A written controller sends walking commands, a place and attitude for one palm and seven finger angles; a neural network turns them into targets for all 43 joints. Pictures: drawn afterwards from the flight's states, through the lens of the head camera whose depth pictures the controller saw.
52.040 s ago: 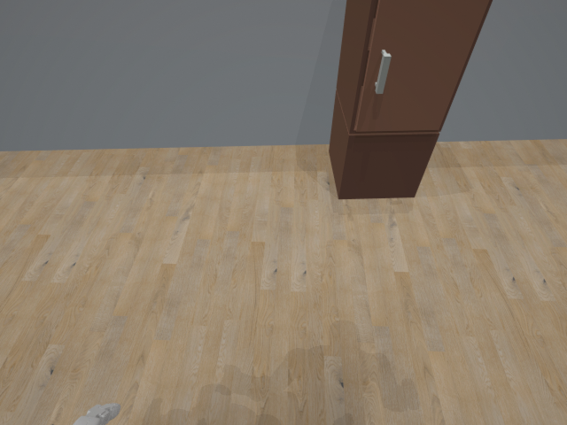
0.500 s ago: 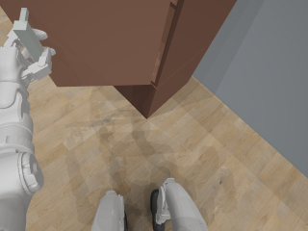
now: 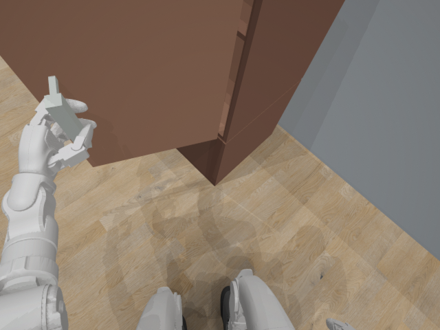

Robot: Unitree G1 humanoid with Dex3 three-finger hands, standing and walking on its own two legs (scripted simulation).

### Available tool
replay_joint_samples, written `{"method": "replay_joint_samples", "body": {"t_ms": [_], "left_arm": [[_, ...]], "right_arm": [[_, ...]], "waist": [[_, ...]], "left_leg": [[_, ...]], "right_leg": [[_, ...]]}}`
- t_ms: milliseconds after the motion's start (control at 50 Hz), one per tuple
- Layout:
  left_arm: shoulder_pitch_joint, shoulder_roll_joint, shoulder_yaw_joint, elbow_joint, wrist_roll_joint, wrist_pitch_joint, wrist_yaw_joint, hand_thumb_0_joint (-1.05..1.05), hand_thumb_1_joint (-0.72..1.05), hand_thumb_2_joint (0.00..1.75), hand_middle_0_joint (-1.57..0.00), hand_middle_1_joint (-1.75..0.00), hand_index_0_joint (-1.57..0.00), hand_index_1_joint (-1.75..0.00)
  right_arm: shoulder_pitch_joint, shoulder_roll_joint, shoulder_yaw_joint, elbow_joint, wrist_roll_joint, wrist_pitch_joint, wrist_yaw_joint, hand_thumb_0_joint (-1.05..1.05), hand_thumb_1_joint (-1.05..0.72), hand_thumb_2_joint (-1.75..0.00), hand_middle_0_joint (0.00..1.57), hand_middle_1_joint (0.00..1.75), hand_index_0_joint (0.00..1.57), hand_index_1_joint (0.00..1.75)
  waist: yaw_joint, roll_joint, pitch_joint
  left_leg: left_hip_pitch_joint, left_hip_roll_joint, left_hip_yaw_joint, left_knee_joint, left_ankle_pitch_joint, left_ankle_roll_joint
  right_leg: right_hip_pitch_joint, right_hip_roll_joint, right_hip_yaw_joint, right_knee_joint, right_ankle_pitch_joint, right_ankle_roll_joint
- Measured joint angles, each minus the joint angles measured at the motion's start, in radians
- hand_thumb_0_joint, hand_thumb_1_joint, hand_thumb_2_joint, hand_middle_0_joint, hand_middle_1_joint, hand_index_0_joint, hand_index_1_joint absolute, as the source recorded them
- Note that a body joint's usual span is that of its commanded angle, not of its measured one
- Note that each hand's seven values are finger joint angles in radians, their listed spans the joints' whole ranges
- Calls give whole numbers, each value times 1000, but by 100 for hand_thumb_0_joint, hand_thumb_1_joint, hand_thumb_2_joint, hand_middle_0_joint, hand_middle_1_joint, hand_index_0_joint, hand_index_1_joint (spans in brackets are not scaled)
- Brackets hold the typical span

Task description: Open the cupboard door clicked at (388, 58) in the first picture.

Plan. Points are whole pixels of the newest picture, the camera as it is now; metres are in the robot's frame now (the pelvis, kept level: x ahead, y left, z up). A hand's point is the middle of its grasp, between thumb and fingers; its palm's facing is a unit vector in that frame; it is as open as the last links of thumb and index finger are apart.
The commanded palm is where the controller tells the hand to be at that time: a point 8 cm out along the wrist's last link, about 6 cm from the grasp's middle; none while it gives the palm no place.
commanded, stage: pull the door open along its arc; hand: left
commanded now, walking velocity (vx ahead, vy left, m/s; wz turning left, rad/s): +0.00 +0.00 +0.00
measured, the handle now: (70, 115) +0.49 +0.24 +0.02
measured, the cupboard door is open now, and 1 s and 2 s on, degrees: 63 100 100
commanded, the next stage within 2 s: open thumb and fingers to let go in 0.68 s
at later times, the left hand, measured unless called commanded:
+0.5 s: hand (135, 199) +0.33 +0.12 +0.01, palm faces +0.45 -0.89 +0.00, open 6.5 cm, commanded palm +0.27 +0.16 +0.01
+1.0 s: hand (169, 222) +0.30 +0.07 +0.01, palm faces +0.43 -0.90 -0.03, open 7.1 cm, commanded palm +0.24 +0.11 +0.01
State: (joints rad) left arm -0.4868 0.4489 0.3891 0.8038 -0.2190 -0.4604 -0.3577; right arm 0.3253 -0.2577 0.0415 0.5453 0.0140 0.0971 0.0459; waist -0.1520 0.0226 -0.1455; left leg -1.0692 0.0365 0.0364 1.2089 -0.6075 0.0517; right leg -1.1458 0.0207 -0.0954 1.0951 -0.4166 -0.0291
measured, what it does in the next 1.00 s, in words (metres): shifts its weight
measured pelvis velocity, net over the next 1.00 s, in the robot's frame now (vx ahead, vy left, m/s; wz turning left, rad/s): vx -0.01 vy -0.05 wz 0.10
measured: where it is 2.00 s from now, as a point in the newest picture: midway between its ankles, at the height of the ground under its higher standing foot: outside the picture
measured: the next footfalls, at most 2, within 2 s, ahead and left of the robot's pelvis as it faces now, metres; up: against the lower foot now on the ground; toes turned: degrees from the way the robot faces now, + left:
none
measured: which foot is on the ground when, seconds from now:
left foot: down 0.00-1.00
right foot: down 0.00-1.00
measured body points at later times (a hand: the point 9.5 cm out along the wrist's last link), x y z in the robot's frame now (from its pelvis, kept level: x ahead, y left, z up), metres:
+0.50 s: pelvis +0.00 -0.02 +0.00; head +0.11 -0.02 +0.43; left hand +0.30 +0.17 +0.02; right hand +0.17 -0.22 -0.13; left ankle -0.03 +0.08 -0.64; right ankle +0.05 -0.11 -0.64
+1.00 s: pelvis -0.01 -0.05 -0.01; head +0.09 -0.05 +0.43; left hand +0.27 +0.12 +0.01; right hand +0.19 -0.26 -0.12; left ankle -0.03 +0.08 -0.64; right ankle +0.05 -0.11 -0.64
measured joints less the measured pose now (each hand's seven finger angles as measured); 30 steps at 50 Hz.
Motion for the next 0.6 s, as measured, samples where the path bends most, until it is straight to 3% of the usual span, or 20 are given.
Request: {"method": "replay_joint_samples", "body": {"t_ms": [80, 180, 280, 400, 480, 600], "left_arm": [[140, -82, -59, -134, -19, -6, 30, 1, 69, 72, -26, -129, -29, -133], [281, -247, -154, -297, 2, -14, 262, 2, 68, 75, -25, -128, -31, -128], [332, -374, -237, -365, 81, -40, 494, 2, 66, 77, -25, -130, -32, -126], [332, -457, -314, -382, 203, -63, 746, 2, 67, 80, -27, -130, -31, -125], [361, -470, -361, -400, 251, -55, 810, 2, 67, 79, -28, -129, -29, -127], [442, -481, -428, -435, 257, -39, 827, 2, 67, 76, -26, -129, -29, -130]], "right_arm": [[-17, 5, -13, -20, 3, -18, 7, 1, -90, -90, 20, 30, 20, 30], [-61, 14, -34, -41, -10, -48, 23, 1, -90, -90, 20, 30, 20, 30], [-113, 37, -37, -44, -41, -62, 31, 1, -90, -90, 20, 30, 20, 30], [-157, 67, -32, -24, -80, -65, 38, 1, -90, -90, 20, 30, 20, 30], [-158, 82, -32, 1, -90, -71, 34, 1, -90, -90, 20, 30, 20, 30], [-132, 82, -36, 35, -90, -90, 16, 1, -90, -90, 20, 30, 20, 30]], "waist": [[24, -1, -17], [61, 5, -27], [96, -3, -26], [124, -13, -24], [134, -15, -23], [132, -15, -27]], "left_leg": [[39, -5, 7, -24, 0, 1], [72, -16, 16, -35, -2, -1], [80, -28, 19, -17, -9, -3], [55, -36, 6, 19, -13, -17], [59, -36, -6, 16, -7, -29], [94, -36, -25, -16, 10, -46]], "right_leg": [[34, -3, 8, -13, -5, 4], [58, -11, 19, -8, -15, 7], [56, -24, 23, 31, -34, 2], [30, -36, 10, 82, -52, -15], [36, -37, -1, 85, -53, -27], [74, -37, -19, 59, -50, -44]]}}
